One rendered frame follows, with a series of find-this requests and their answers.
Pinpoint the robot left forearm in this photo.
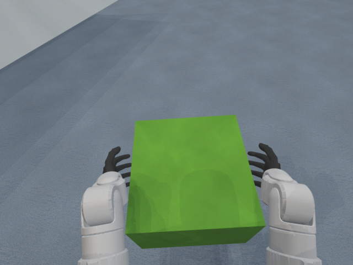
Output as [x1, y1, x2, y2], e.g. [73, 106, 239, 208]
[78, 171, 129, 265]

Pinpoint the carton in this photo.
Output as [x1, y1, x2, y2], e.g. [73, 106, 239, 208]
[125, 115, 266, 249]

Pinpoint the robot left hand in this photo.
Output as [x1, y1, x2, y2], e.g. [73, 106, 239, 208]
[103, 146, 132, 187]

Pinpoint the robot right hand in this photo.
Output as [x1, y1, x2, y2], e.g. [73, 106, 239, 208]
[248, 143, 281, 187]

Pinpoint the robot right forearm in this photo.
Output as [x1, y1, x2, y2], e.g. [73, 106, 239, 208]
[260, 168, 322, 265]

